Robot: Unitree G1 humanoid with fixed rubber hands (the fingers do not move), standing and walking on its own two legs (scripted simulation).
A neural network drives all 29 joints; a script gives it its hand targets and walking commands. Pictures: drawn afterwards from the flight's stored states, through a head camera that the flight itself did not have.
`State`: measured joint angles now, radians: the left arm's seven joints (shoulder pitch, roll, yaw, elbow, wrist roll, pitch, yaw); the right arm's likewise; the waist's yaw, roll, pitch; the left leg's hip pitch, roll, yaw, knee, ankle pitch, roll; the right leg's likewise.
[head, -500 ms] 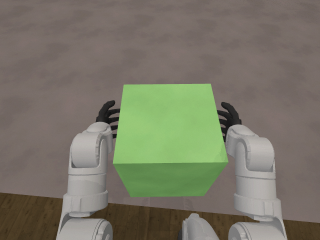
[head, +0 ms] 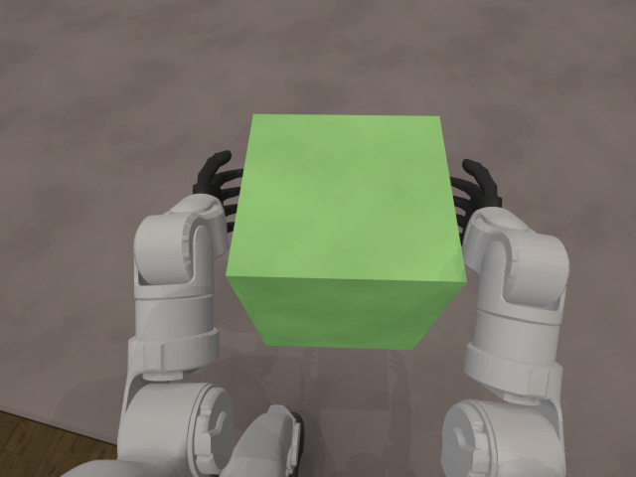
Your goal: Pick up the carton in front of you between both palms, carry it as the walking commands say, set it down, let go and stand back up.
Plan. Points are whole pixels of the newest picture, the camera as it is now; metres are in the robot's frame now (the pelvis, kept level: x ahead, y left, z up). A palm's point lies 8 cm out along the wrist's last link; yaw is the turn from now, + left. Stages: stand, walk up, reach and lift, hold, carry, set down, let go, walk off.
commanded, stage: carry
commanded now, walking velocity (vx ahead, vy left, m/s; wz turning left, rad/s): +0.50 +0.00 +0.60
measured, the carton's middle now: (341, 245) +0.38 +0.02 +0.03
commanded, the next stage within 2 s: none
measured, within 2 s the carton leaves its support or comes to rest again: neither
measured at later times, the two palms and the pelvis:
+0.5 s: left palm (243, 100) +0.68 +0.23 +0.00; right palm (409, 87) +0.73 -0.07 +0.01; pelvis +0.36 +0.03 -0.06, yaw +11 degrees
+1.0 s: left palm out of the picture +0.96 +0.30 +0.07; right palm out of the picture +1.00 +0.01 +0.06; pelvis +0.65 +0.09 -0.04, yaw +8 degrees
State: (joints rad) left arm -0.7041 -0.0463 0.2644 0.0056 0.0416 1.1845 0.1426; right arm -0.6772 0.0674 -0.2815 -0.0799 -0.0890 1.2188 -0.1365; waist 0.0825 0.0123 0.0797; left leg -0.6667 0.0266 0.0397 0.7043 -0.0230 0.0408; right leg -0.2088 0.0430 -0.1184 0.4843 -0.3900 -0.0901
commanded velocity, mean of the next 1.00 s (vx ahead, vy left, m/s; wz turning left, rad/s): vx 0.50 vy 0.00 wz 0.00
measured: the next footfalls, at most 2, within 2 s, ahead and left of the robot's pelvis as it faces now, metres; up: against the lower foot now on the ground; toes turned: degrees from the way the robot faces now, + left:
left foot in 0.12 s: +0.29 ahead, +0.07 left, -0.06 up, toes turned +5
right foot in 0.56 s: +0.61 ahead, -0.03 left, -0.06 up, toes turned +12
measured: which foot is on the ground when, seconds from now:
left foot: up 0.00-0.10, down 0.12-0.56, up 0.58-0.86, down 0.88-1.00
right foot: down 0.00-0.16, up 0.18-0.54, down 0.56-0.88, up 0.90-1.00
